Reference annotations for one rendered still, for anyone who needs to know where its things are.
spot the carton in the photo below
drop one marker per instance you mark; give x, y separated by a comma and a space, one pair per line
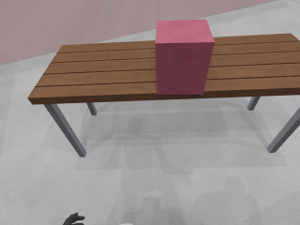
183, 54

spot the table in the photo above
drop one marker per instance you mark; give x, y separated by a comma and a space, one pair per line
240, 67

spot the left robot hand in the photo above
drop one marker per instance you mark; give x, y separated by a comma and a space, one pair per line
73, 218

